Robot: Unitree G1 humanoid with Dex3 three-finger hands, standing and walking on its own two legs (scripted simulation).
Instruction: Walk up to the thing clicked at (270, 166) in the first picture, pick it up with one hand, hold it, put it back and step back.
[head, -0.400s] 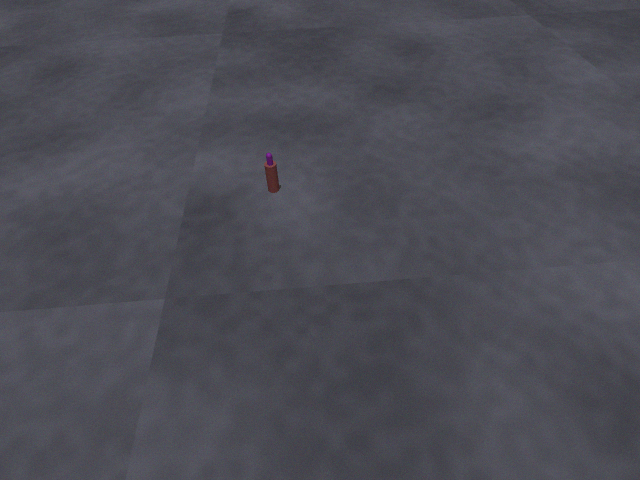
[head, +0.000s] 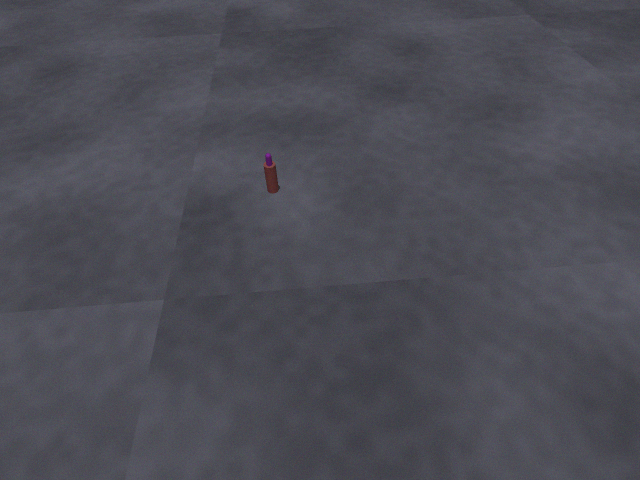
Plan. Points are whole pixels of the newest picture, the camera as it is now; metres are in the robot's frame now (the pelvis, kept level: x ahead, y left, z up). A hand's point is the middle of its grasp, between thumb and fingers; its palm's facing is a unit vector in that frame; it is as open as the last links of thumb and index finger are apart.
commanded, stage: stand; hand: left
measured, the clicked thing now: (270, 172) +1.52 +0.22 -0.68
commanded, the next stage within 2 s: walk up in 0.72 s
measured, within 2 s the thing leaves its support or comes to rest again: neither
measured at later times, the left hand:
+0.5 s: hand out of the picture +0.08 +0.25 -0.15, palm faces -0.03 -0.94 -0.34, open 7.4 cm
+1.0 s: hand out of the picture +0.11 +0.26 -0.14, palm faces -0.02 -0.91 -0.42, open 7.4 cm
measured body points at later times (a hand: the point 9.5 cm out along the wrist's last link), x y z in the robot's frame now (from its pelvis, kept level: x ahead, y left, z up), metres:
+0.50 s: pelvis +0.00 +0.00 +0.00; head +0.01 +0.00 +0.45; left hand +0.08 +0.30 -0.13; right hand +0.08 -0.30 -0.13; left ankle +0.00 +0.12 -0.75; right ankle +0.00 -0.12 -0.75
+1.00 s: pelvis +0.05 -0.03 -0.02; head +0.05 -0.05 +0.43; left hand +0.12 +0.31 -0.11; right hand +0.09 -0.37 -0.14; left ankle +0.00 +0.12 -0.74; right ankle +0.02 -0.13 -0.75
